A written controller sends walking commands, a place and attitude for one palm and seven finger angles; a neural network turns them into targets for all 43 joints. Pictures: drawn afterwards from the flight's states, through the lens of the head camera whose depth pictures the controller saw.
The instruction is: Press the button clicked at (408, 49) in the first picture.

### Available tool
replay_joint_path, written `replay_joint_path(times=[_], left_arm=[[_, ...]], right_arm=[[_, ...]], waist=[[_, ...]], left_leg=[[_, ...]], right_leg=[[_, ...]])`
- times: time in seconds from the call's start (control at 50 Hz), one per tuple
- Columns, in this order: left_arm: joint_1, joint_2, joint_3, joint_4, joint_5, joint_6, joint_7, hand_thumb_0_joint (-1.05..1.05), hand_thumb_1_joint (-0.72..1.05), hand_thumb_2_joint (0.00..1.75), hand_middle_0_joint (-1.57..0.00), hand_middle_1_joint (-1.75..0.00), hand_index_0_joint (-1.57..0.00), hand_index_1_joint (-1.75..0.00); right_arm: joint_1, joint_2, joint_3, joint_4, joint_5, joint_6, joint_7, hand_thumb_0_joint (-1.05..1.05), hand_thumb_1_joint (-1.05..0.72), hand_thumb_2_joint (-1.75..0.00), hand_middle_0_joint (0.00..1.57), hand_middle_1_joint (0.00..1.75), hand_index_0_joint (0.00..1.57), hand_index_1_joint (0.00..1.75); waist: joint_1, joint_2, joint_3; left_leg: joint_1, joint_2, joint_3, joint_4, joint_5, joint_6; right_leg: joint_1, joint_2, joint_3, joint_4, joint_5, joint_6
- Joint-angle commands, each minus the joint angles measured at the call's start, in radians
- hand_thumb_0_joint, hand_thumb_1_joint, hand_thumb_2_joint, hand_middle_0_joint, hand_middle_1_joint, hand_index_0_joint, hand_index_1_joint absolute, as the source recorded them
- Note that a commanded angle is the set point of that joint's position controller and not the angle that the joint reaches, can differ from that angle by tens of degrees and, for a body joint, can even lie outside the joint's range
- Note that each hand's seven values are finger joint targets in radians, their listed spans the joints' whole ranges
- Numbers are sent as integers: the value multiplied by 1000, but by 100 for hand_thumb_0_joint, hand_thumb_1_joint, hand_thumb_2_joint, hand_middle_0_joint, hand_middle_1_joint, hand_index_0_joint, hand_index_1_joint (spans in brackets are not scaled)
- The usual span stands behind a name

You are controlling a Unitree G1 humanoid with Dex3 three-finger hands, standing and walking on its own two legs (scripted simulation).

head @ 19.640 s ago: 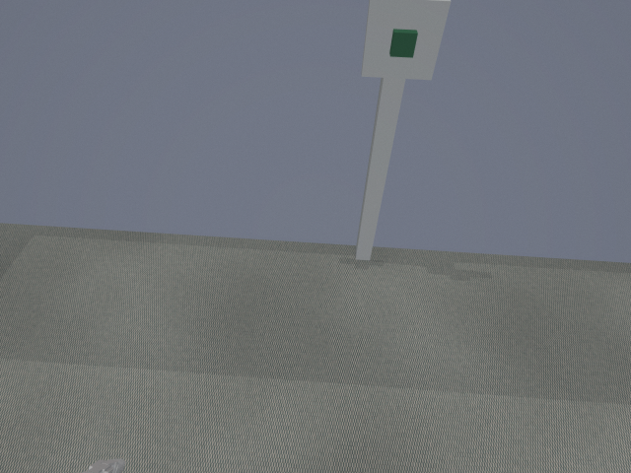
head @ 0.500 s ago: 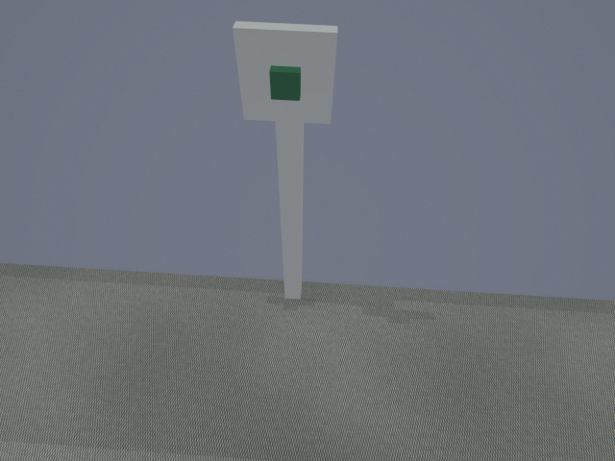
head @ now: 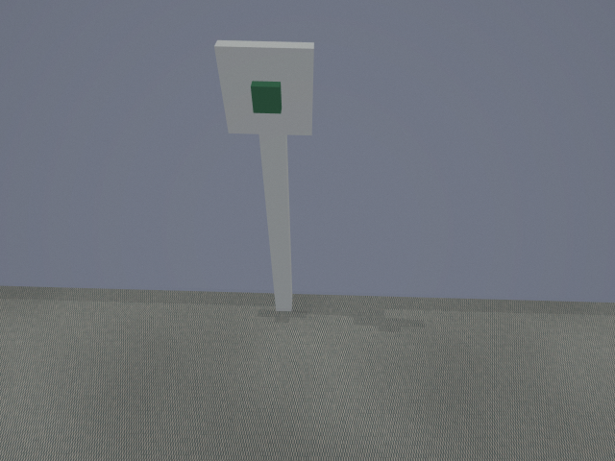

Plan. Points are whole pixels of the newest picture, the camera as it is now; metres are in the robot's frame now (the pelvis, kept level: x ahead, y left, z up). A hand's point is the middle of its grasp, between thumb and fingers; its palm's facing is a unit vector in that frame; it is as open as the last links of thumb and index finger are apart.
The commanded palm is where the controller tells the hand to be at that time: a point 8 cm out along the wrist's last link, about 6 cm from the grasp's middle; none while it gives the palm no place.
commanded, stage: let the arm hang, fingers relaxed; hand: left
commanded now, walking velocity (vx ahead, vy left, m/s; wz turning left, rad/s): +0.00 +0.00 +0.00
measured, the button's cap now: (266, 96) +0.74 +0.12 +0.12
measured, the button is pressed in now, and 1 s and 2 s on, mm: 0 0 0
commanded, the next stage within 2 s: stand and wait in 0.06 s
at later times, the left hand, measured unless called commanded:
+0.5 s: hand out of the picture -0.03 +0.14 -0.17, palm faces +0.05 -0.98 -0.17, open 7.4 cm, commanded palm none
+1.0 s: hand out of the picture +0.00 +0.15 -0.17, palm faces +0.04 -0.98 -0.19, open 7.4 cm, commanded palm none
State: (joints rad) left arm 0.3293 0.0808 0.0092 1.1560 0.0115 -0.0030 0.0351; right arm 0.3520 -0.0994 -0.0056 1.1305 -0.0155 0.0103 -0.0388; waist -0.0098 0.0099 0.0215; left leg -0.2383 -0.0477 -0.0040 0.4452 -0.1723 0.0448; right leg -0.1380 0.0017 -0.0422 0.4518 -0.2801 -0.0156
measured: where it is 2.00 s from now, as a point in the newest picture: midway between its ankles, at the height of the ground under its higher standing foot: outside the picture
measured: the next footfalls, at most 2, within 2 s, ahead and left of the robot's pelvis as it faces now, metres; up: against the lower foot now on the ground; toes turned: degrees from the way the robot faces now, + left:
none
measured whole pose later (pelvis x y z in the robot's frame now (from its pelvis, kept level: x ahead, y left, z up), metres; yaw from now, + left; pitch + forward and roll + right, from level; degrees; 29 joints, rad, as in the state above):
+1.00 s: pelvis +0.02 -0.02 +0.00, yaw +0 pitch -2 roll +0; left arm 0.28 0.14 0.02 1.16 0.01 -0.01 0.03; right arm 0.27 -0.14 0.00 1.14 -0.01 0.00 -0.04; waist 0.00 0.01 0.07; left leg -0.19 -0.02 -0.01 0.41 -0.18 0.02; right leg -0.08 0.03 -0.04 0.39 -0.27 -0.04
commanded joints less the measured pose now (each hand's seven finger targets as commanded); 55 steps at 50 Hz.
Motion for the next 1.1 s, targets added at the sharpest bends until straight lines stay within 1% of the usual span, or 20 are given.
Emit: replay_joint_path(times=[0.0, 0.1, 0.14, 0.26, 0.34, 0.4, 0.42, 0.5, 0.52, 0.62, 0.64, 0.68, 0.76, 0.78, 0.8, 0.84, 0.86, 0.94, 0.98, 1.08], left_arm=[[103, 102, 15, -3, -5, -5, 10, 0, 90, 90, -20, -30, -20, -30], [100, 100, 17, -4, -6, -5, 10, 0, 90, 90, -20, -30, -20, -30], [104, 105, 18, -2, -5, -7, 10, 0, 90, 90, -20, -30, -20, -30], [98, 111, 15, 0, -7, -13, 12, 0, 90, 90, -20, -30, -20, -30], [96, 121, 15, 0, -7, -14, 13, 0, 90, 90, -20, -30, -20, -30], [92, 118, 13, 3, -8, -11, 12, 0, 90, 90, -20, -30, -20, -30], [89, 121, 14, 2, -7, -12, 12, 0, 90, 90, -20, -30, -20, -30], [82, 128, 15, 0, -7, -14, 11, 0, 90, 90, -20, -30, -20, -30], [81, 127, 15, -1, -8, -15, 11, 0, 90, 90, -20, -30, -20, -30], [67, 137, 16, -3, -7, -14, 10, 0, 90, 90, -20, -30, -20, -30], [73, 142, 17, -4, -7, -16, 10, 0, 90, 90, -20, -30, -20, -30], [59, 144, 17, -6, -7, -16, 10, 0, 90, 90, -20, -30, -20, -30], [50, 151, 17, -8, -7, -15, 9, 0, 90, 90, -20, -30, -20, -30], [52, 149, 16, -6, -8, -15, 8, 0, 90, 90, -20, -30, -20, -30], [49, 150, 17, -6, -8, -15, 8, 0, 90, 90, -20, -30, -20, -30], [45, 159, 18, -10, -7, -16, 8, 0, 90, 90, -20, -30, -20, -30], [42, 156, 18, -8, -8, -15, 8, 0, 90, 90, -20, -30, -20, -30], [37, 166, 20, -11, -7, -18, 8, 0, 90, 90, -20, -30, -20, -30], [27, 169, 19, -12, -8, -17, 7, 0, 90, 90, -20, -30, -20, -30], [17, 177, 21, -12, -8, -15, 6, 0, 90, 90, -20, -30, -20, -30]], right_arm=[[88, -68, -11, -11, -4, -3, -8, 0, -90, -90, 20, 30, 20, 30], [86, -74, -11, -15, -4, -7, -11, 0, -90, -90, 20, 30, 20, 30], [82, -81, -12, -18, -1, -8, -11, 0, -90, -90, 20, 30, 20, 30], [70, -80, -11, -9, 1, -10, -12, 0, -90, -90, 20, 30, 20, 30], [59, -95, -11, -7, 2, -9, -11, 0, -90, -90, 20, 30, 20, 30], [52, -90, -9, -2, 1, -7, -11, 0, -90, -90, 20, 30, 20, 30], [52, -91, -9, -3, 1, -7, -11, 0, -90, -90, 20, 30, 20, 30], [39, -104, -11, -6, 1, -8, -11, 0, -90, -90, 20, 30, 20, 30], [33, -104, -11, -5, 0, -10, -12, 0, -90, -90, 20, 30, 20, 30], [20, -112, -10, -4, 2, -11, -12, 0, -90, -90, 20, 30, 20, 30], [13, -119, -12, -6, 3, -11, -12, 0, -90, -90, 20, 30, 20, 30], [15, -116, -11, -3, 1, -12, -12, 0, -90, -90, 20, 30, 20, 30], [5, -123, -11, -5, 1, -12, -12, 0, -90, -90, 20, 30, 20, 30], [2, -123, -10, -2, 1, -12, -12, 0, -90, -90, 20, 30, 20, 30], [0, -128, -11, -6, 1, -12, -12, 0, -90, -90, 20, 30, 20, 30], [-3, -137, -12, -7, 3, -12, -12, 0, -90, -90, 20, 30, 20, 30], [-5, -131, -12, -4, 2, -13, -12, 0, -90, -90, 20, 30, 20, 30], [-12, -145, -14, -6, 3, -14, -13, 0, -90, -90, 20, 30, 20, 30], [-12, -142, -12, -3, 2, -14, -12, 0, -90, -90, 20, 30, 20, 30], [-20, -151, -12, -1, 1, -14, -12, 0, -90, -90, 20, 30, 20, 30]], waist=[[2, -4, 135], [3, 20, 102], [7, -7, 95], [3, -11, 91], [4, -14, 87], [4, -7, 115], [2, -21, 117], [2, -20, 98], [4, -8, 85], [5, -2, 96], [8, -17, 86], [4, -17, 84], [6, 4, 94], [7, -6, 95], [6, 3, 89], [8, -17, 86], [7, -4, 90], [8, -21, 69], [5, -5, 66], [6, -11, 78]], left_leg=[[-19, 109, -111, -98, -53, 6], [-5, 120, -122, -106, -40, 9], [2, 122, -115, -95, -9, 9], [36, 122, -95, -73, 77, 4], [52, 125, -91, -72, 82, 1], [44, 124, -90, -81, 58, 0], [42, 124, -92, -81, 56, 0], [55, 125, -90, -78, 76, -1], [63, 127, -89, -76, 92, 0], [60, 131, -93, -85, 96, 0], [73, 132, -91, -79, 107, 0], [66, 131, -91, -84, 114, -1], [62, 132, -91, -86, 106, -2], [65, 131, -92, -88, 102, -3], [71, 132, -92, -87, 108, -3], [76, 135, -94, -88, 115, -3], [72, 135, -91, -88, 114, -3], [90, 137, -91, -86, 136, -2], [86, 138, -92, -92, 135, -3], [79, 138, -94, -98, 124, -4]], right_leg=[[-114, -92, 93, -133, -43, -50], [-88, -86, 89, -121, -5, -49], [-79, -87, 88, -125, 13, -48], [-68, -99, 94, -141, 63, -48], [-71, -95, 98, -145, 62, -46], [-79, -97, 96, -153, 44, -46], [-76, -96, 96, -155, 42, -46], [-65, -97, 101, -155, 59, -46], [-57, -98, 101, -152, 79, -46], [-49, -98, 99, -155, 89, -43], [-51, -97, 100, -158, 99, -43], [-34, -100, 99, -156, 112, -43], [-38, -101, 96, -161, 98, -42], [-39, -100, 98, -162, 97, -42], [-37, -99, 101, -162, 102, -43], [-36, -97, 98, -162, 104, -42], [-32, -103, 95, -164, 108, -41], [-23, -100, 99, -163, 137, -42], [-12, -104, 100, -162, 141, -42], [-15, -100, 99, -166, 120, -41]])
